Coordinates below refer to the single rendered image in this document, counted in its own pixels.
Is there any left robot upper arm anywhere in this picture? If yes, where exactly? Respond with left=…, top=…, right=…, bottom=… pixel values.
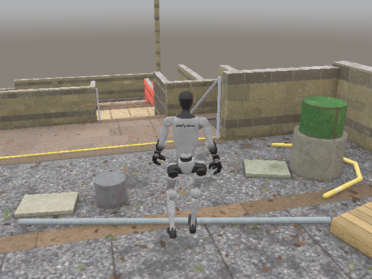
left=158, top=116, right=174, bottom=148

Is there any robot left forearm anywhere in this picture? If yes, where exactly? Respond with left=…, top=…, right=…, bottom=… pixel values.
left=153, top=139, right=163, bottom=157

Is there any robot right forearm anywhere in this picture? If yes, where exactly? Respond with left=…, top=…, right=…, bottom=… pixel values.
left=209, top=140, right=220, bottom=163

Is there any left robot hand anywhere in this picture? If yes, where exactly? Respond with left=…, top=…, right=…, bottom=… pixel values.
left=152, top=155, right=166, bottom=166

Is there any right robot hand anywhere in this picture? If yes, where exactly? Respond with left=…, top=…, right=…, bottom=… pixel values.
left=209, top=161, right=222, bottom=175

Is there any right robot upper arm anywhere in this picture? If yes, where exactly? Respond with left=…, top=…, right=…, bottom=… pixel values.
left=198, top=117, right=215, bottom=149

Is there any robot left thigh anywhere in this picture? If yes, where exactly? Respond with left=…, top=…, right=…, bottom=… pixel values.
left=166, top=163, right=179, bottom=200

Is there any robot right foot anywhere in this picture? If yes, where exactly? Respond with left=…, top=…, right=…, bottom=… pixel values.
left=188, top=214, right=196, bottom=234

